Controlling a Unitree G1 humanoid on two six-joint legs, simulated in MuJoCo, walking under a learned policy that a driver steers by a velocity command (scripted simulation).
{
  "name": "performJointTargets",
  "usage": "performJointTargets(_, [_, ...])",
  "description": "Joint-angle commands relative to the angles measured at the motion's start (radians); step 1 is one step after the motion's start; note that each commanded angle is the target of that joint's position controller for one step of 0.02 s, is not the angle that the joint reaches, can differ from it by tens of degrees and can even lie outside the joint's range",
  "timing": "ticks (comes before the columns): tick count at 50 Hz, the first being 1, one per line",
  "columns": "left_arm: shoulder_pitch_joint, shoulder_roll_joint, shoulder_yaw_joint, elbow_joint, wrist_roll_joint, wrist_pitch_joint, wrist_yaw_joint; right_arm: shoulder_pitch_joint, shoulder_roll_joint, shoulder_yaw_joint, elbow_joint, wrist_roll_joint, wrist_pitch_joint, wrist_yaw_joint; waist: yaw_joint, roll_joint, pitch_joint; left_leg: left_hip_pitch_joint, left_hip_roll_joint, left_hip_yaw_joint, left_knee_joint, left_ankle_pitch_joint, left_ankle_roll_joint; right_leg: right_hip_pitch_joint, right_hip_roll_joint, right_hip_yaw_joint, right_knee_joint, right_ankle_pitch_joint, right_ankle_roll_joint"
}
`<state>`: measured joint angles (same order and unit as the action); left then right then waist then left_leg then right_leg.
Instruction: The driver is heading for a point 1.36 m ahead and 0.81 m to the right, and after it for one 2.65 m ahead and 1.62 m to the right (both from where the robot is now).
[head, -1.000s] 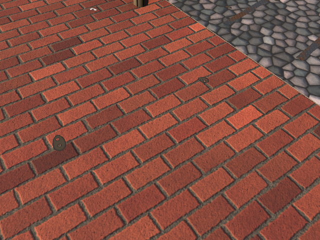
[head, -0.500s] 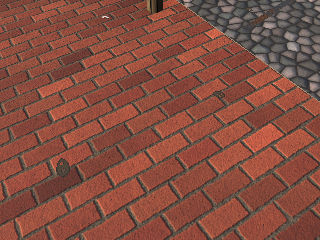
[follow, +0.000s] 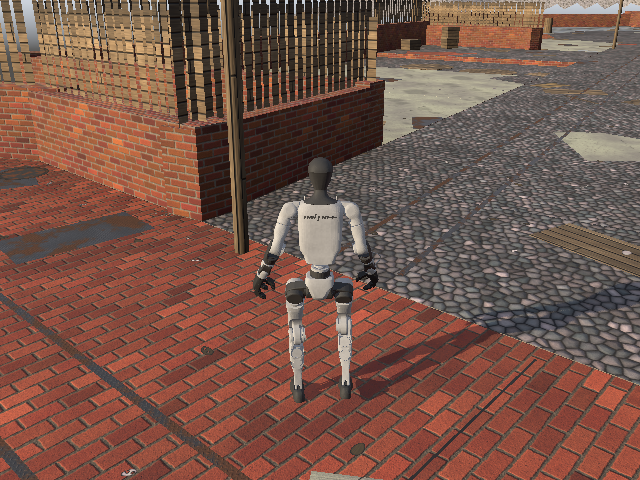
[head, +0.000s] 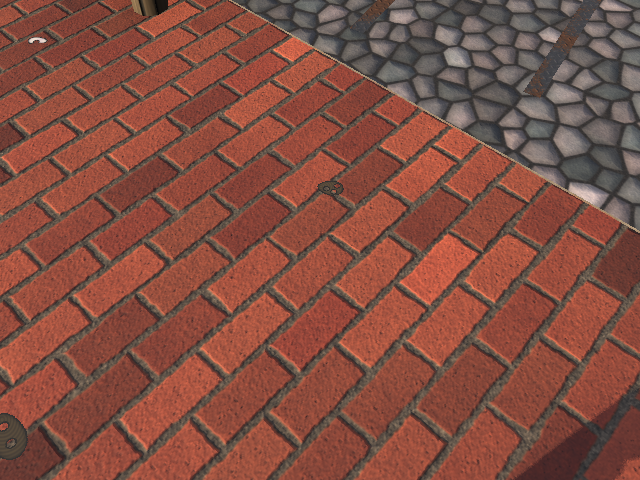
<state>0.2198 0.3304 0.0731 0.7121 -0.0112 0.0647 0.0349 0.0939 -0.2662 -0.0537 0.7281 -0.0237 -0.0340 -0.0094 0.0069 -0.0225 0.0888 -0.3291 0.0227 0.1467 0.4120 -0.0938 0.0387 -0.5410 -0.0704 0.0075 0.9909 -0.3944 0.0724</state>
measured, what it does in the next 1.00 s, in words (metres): steps on the spot, turning right: right foot, then left foot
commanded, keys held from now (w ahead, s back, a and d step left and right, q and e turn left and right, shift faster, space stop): e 0.96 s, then no key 0.04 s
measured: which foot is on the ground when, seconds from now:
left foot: down 0.00-0.16, up 0.18-0.62, down 0.64-1.00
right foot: up 0.00-0.14, down 0.16-0.64, up 0.66-1.00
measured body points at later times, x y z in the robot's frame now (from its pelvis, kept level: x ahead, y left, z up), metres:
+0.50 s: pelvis +0.03 -0.04 +0.01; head +0.07 -0.08 +0.45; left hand +0.26 +0.19 -0.06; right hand +0.12 -0.36 -0.11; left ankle +0.10 +0.12 -0.69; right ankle +0.04 -0.13 -0.74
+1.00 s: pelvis +0.04 -0.02 +0.01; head +0.08 -0.05 +0.45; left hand +0.33 +0.12 -0.08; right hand -0.01 -0.34 -0.10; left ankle +0.10 +0.10 -0.74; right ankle -0.03 -0.14 -0.70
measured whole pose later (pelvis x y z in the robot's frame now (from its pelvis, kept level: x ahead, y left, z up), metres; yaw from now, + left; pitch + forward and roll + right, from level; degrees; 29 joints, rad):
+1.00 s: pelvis +0.04 -0.02 +0.01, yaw -35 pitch +1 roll +0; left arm 0.19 0.32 0.08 0.58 -0.02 0.08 0.00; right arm 0.12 -0.29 -0.07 0.75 0.01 0.02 -0.01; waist -0.02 0.00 0.08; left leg -0.19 0.07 0.11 0.43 -0.25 -0.02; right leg -0.40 -0.04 0.00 0.79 -0.39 0.08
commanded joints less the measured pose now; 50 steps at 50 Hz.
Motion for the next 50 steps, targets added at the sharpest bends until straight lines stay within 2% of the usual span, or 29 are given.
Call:
performJointTargets(1, [0.07,0.056,0.012,-0.063,0.004,0.001,-0.014,-0.076,-0.173,-0.047,-0.062,0.008,-0.003,-0.013,0.018,0.133,-0.183,0.045,0.297,-0.158,-0.188,0.057,0.211,0.161,-0.031,-0.001,-0.089,0.08,-0.021])
performJointTargets(5, [0.035,0.079,0.023,-0.094,0.002,0.006,-0.034,-0.07,-0.2,-0.056,-0.036,0.03,0.018,-0.006,0.017,0.131,-0.165,0.101,0.315,-0.13,-0.137,-0.005,0.17,0.215,-0.011,-0.046,-0.247,0.073,-0.063])
performJointTargets(6, [0.052,0.076,0.027,-0.091,0.004,0.005,-0.038,-0.076,-0.2,-0.057,-0.03,0.04,0.025,-0.005,0.035,0.123,-0.166,0.101,0.302,-0.108,-0.094,-0.028,0.141,0.262,0.008,-0.069,-0.34,0.119,-0.082])
performJointTargets(7, [0.074,0.087,0.035,-0.082,0.009,0.003,-0.036,-0.054,-0.181,-0.053,-0.016,0.045,0.031,-0.005,0.04,0.102,-0.166,0.078,0.273,-0.078,-0.03,-0.075,0.098,0.323,0.036,-0.075,-0.417,0.164,-0.107])
performJointTargets(8, [0.109,0.127,0.05,-0.078,0.014,0.001,-0.028,-0.005,-0.143,-0.045,0.009,0.042,0.038,-0.002,0.042,0.006,-0.144,0.011,0.211,-0.02,0.111,-0.163,0.022,0.389,0.01,0.013,-0.541,0.291,-0.151])
performJointTargets(9, [0.11,0.249,0.075,-0.107,0.01,-0.002,-0.006,0.026,-0.088,-0.03,-0.014,-0.002,0.041,0.004,-0.007,-0.312,-0.126,-0.24,0.052,0.083,0.436,-0.48,-0.098,0.498,-0.242,0.374,-0.621,0.603,-0.276])
performJointTargets(10, [0.097,0.266,0.072,-0.135,0.044,-0.024,-0.015,-0.092,-0.127,-0.042,-0.053,0.0,0.039,-0.009,0.058,-0.27,-0.132,-0.337,-0.03,-0.104,0.644,-0.588,-0.108,0.4,-0.312,0.524,-0.684,0.544,-0.419])
performJointTargets(11, [0.071,0.231,0.062,-0.134,0.05,-0.048,-0.024,-0.111,-0.152,-0.051,-0.052,0.019,0.042,-0.015,0.048,-0.167,-0.136,-0.352,-0.011,-0.171,0.724,-0.516,-0.089,0.394,-0.269,0.444,-0.692,0.488,-0.396])
performJointTargets(12, [0.021,0.207,0.058,-0.137,0.034,-0.062,-0.023,-0.081,-0.15,-0.056,-0.039,0.028,0.044,-0.021,0.015,-0.124,-0.131,-0.359,0.003,-0.192,0.724,-0.422,-0.076,0.395,-0.222,0.377,-0.679,0.45,-0.341])
performJointTargets(13, [-0.018,0.169,0.047,-0.146,0.015,-0.064,-0.02,-0.058,-0.155,-0.061,-0.016,0.019,0.046,-0.029,0.0,-0.086,-0.143,-0.356,0.013,-0.202,0.714,-0.364,-0.078,0.408,-0.19,0.34,-0.666,0.433,-0.298])
performJointTargets(14, [-0.044,0.155,0.039,-0.153,0.007,-0.062,-0.014,-0.047,-0.157,-0.063,-0.011,0.011,0.046,-0.032,-0.013,-0.095,-0.151,-0.331,0.008,-0.201,0.725,-0.316,-0.087,0.397,-0.173,0.316,-0.658,0.484,-0.287])
performJointTargets(16, [-0.039,0.136,0.03,-0.164,0.013,-0.059,-0.004,-0.03,-0.144,-0.062,-0.007,0.019,0.04,-0.028,-0.02,-0.101,-0.191,-0.29,-0.012,-0.205,0.728,-0.263,-0.101,0.414,-0.147,0.295,-0.646,0.561,-0.291])
performJointTargets(18, [-0.02,0.139,0.033,-0.168,0.009,-0.056,0.002,-0.045,-0.128,-0.055,-0.01,0.027,0.037,-0.025,-0.007,-0.093,-0.195,-0.294,-0.021,-0.212,0.631,-0.239,-0.112,0.458,-0.135,0.3,-0.635,0.562,-0.292])
performJointTargets(21, [-0.006,0.159,0.042,-0.174,0.005,-0.046,0.009,-0.074,-0.113,-0.046,-0.018,0.027,0.033,-0.018,0.014,-0.11,-0.187,-0.254,-0.032,-0.225,0.472,-0.237,-0.127,0.469,-0.127,0.34,-0.625,0.486,-0.297])
performJointTargets(27, [-0.036,0.169,0.05,-0.193,0.004,-0.03,-0.007,-0.054,-0.133,-0.048,-0.018,0.037,0.018,0.003,0.02,-0.141,-0.174,-0.104,-0.064,-0.235,0.28,-0.283,-0.113,0.397,-0.108,0.456,-0.603,0.466,-0.305])
performJointTargets(29, [-0.054,0.167,0.051,-0.199,-0.003,-0.026,-0.011,-0.032,-0.138,-0.051,-0.017,0.039,0.009,0.011,0.01,-0.145,-0.184,-0.06,-0.069,-0.237,0.193,-0.27,-0.099,0.41,-0.096,0.497,-0.578,0.505,-0.294])
performJointTargets(31, [-0.093,0.158,0.049,-0.207,-0.018,-0.02,-0.007,0.031,-0.139,-0.057,-0.001,0.035,0.001,0.018,-0.034,-0.131,-0.193,0.066,-0.065,-0.216,-0.017,-0.114,-0.073,0.374,-0.051,0.492,-0.533,0.474,-0.247])
performJointTargets(32, [-0.08,0.135,0.043,-0.209,-0.018,-0.019,-0.004,0.063,-0.174,-0.068,0.006,0.027,0.001,0.016,-0.034,-0.087,-0.206,0.181,0.016,-0.26,-0.074,-0.01,-0.041,0.294,-0.007,0.457,-0.482,0.342,-0.199])
performJointTargets(33, [-0.018,0.075,0.028,-0.202,-0.002,-0.02,-0.007,0.063,-0.238,-0.079,-0.006,0.012,0.009,0.008,0.009,0.136,-0.222,0.291,0.228,-0.449,-0.099,0.129,0.043,0.154,0.113,0.304,-0.269,0.001,-0.136])
performJointTargets(34, [-0.028,0.127,0.046,-0.23,-0.009,-0.028,-0.004,0.045,-0.268,-0.083,-0.004,-0.016,0.011,0.01,0.018,0.321,-0.149,0.226,0.37,-0.653,-0.121,0.256,0.214,-0.031,0.211,0.161,-0.082,-0.268,-0.08])
performJointTargets(35, [0.0,0.199,0.069,-0.204,0.005,-0.033,-0.003,-0.001,-0.211,-0.067,-0.034,-0.008,0.007,0.006,0.02,0.212,-0.137,0.207,0.382,-0.609,-0.113,0.257,0.247,-0.043,0.138,0.179,0.096,-0.227,-0.045])
performJointTargets(36, [0.009,0.211,0.08,-0.18,-0.002,-0.029,-0.007,-0.042,-0.164,-0.054,-0.042,0.002,0.008,-0.001,0.035,0.166,-0.126,0.195,0.316,-0.503,-0.095,0.233,0.204,-0.044,0.128,0.168,0.159,-0.161,-0.03])
performJointTargets(37, [0.025,0.182,0.077,-0.158,-0.003,-0.018,-0.004,-0.063,-0.151,-0.049,-0.05,0.013,0.011,-0.006,0.04,0.145,-0.117,0.206,0.257,-0.423,-0.084,0.188,0.166,-0.056,0.121,0.155,0.194,-0.111,-0.01])
performJointTargets(38, [0.021,0.159,0.07,-0.159,-0.003,-0.011,-0.006,-0.062,-0.144,-0.046,-0.049,0.025,0.013,-0.012,0.025,0.149,-0.103,0.225,0.246,-0.387,-0.079,0.213,0.165,-0.089,0.113,0.147,0.226,-0.067,0.007])
performJointTargets(41, [-0.046,0.102,0.048,-0.191,-0.018,-0.01,-0.015,-0.001,-0.16,-0.047,-0.039,0.014,0.03,-0.026,-0.022,0.173,-0.107,0.281,0.221,-0.29,-0.091,0.262,0.181,-0.103,0.087,0.069,0.138,-0.014,0.033])
performJointTargets(43, [-0.083,0.088,0.038,-0.21,-0.014,-0.011,-0.019,0.029,-0.181,-0.054,-0.035,0.012,0.039,-0.028,-0.05,0.184,-0.127,0.335,0.245,-0.273,-0.09,0.281,0.193,-0.09,0.058,0.048,0.041,-0.014,0.042])
performJointTargets(46, [-0.092,0.07,0.025,-0.225,-0.005,-0.011,-0.03,0.013,-0.221,-0.067,-0.041,0.019,0.047,-0.016,-0.055,0.194,-0.144,0.3,0.265,-0.216,-0.09,0.298,0.19,0.032,0.031,-0.002,-0.113,-0.015,0.029])
performJointTargets(48, [-0.077,0.082,0.028,-0.225,-0.008,-0.007,-0.036,0.007,-0.236,-0.073,-0.041,0.027,0.049,-0.006,-0.05,0.205,-0.145,0.272,0.274,-0.19,-0.081,0.304,0.181,0.105,0.036,-0.037,-0.199,-0.003,0.012])
performJointTargets(50, [-0.061,0.084,0.031,-0.223,-0.007,-0.003,-0.04,0.016,-0.244,-0.073,-0.03,0.043,0.045,0.003,-0.039,0.203,-0.144,0.263,0.283,-0.193,-0.049,0.294,0.169,0.17,0.051,-0.046,-0.315,0.022,-0.016])
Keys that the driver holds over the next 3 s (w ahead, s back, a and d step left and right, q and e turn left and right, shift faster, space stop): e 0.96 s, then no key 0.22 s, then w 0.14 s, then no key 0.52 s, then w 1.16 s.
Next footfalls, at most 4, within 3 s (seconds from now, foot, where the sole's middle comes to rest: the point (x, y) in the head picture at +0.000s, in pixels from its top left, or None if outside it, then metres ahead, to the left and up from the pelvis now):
0.16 right None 0.07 -0.14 -0.77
0.64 left None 0.13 0.08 -0.77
1.06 right None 0.00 -0.16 -0.77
1.52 left None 0.19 -0.02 -0.77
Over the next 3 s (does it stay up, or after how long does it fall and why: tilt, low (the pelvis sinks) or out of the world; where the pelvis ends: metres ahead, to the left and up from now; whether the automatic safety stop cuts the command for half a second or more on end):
stays up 0.43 -0.38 0.01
